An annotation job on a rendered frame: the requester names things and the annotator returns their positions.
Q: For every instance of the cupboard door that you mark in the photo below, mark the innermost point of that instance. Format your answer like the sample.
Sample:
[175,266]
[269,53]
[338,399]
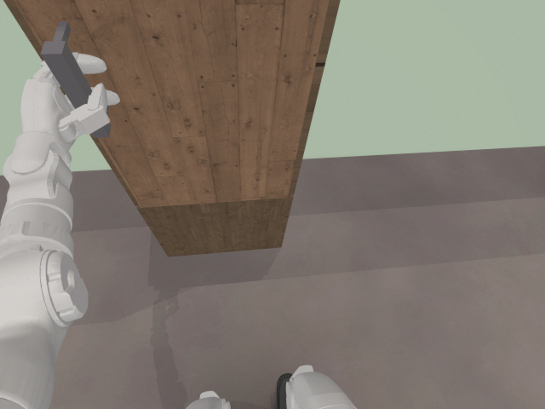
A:
[213,93]

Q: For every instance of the robot shin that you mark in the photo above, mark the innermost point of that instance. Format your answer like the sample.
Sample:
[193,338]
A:
[208,394]
[301,369]

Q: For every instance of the robot left forearm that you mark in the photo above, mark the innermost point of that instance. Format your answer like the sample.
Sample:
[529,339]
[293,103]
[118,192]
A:
[39,209]

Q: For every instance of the robot left shin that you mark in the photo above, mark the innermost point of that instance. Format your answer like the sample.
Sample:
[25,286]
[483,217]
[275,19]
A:
[208,394]

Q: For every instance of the handle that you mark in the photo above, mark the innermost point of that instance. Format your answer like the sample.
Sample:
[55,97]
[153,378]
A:
[67,72]

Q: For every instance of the left robot upper arm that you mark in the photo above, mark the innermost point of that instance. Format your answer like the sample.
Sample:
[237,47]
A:
[41,294]

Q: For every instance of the robot left hand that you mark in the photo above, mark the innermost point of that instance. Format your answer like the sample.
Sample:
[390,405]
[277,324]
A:
[44,108]

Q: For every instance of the robot right shin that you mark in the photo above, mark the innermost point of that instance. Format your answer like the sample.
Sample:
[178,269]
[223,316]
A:
[301,369]

